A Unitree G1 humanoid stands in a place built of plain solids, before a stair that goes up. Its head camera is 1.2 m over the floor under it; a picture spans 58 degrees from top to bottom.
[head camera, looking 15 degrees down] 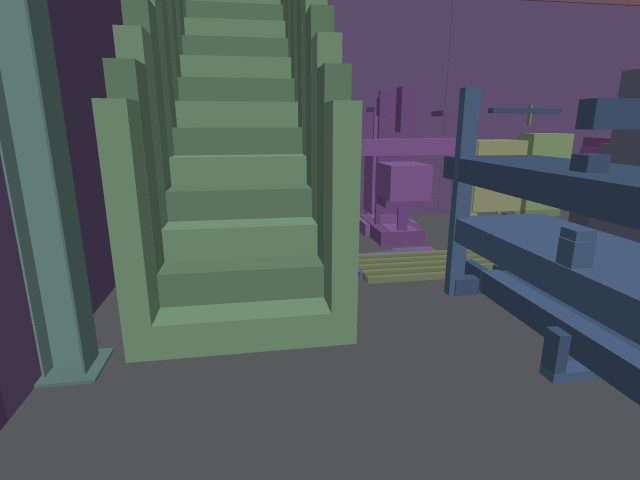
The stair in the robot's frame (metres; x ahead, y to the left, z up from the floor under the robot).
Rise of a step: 0.20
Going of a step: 0.24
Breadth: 0.98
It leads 9 degrees to the left of straight ahead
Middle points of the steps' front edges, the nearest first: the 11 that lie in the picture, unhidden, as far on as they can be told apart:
2.11 0.40 0.20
2.34 0.44 0.39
2.58 0.48 0.59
2.82 0.52 0.78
3.05 0.56 0.98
3.29 0.60 1.18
3.53 0.64 1.37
3.76 0.68 1.57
4.00 0.72 1.76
4.23 0.76 1.96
4.47 0.80 2.16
